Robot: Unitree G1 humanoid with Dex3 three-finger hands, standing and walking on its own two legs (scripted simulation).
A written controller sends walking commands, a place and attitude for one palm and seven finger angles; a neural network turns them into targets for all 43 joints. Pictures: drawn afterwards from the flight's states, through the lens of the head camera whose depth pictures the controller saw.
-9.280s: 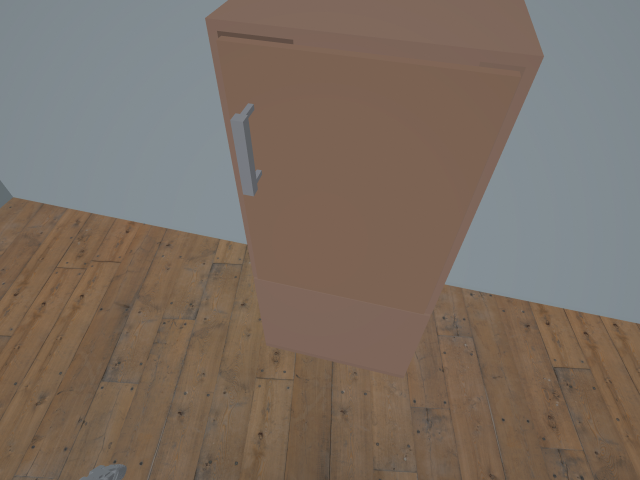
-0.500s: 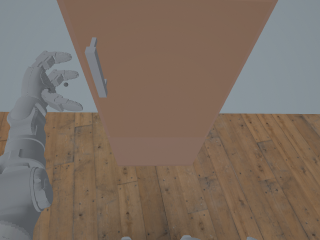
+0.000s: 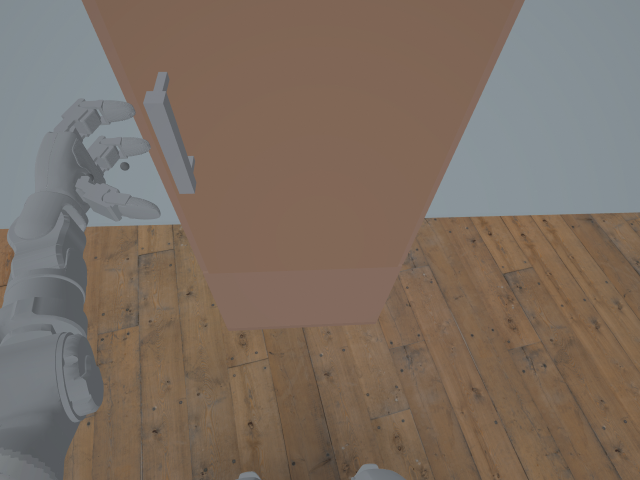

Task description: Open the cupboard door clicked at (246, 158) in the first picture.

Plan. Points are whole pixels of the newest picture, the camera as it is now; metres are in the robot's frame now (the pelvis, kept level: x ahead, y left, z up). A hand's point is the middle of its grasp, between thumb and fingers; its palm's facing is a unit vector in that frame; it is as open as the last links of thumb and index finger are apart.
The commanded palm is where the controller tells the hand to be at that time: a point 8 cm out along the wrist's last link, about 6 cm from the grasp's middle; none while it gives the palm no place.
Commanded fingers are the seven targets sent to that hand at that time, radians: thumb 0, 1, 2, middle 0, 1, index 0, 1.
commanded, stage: slide the fingers in behind the handle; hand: left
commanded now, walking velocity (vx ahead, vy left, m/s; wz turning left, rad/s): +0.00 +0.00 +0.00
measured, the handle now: (175, 137) +0.52 +0.16 +0.11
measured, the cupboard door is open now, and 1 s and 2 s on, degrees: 0 0 0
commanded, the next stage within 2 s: close the thumb around the handle in 1.36 s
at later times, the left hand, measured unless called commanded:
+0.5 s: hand (153, 167) +0.47 +0.18 +0.11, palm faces -0.01 -1.00 +0.00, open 14.0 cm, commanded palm +0.44 +0.23 +0.11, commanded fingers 0.00 -0.50 0.30 -0.30 -1.20 -0.30 -1.20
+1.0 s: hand (184, 168) +0.47 +0.15 +0.11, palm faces -0.01 -1.00 +0.01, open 14.0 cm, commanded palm +0.44 +0.20 +0.11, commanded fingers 0.00 -0.50 0.30 -0.30 -1.20 -0.30 -1.20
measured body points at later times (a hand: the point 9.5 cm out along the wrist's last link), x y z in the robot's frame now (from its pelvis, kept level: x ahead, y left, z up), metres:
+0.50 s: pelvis +0.00 +0.00 +0.00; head +0.07 +0.00 +0.44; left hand +0.46 +0.24 +0.11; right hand +0.05 -0.26 -0.12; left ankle -0.01 +0.10 -0.71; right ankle +0.00 -0.11 -0.71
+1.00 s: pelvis -0.01 -0.01 +0.00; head +0.07 -0.01 +0.44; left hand +0.46 +0.20 +0.11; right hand +0.03 -0.27 -0.12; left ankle -0.01 +0.10 -0.71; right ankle +0.00 -0.11 -0.71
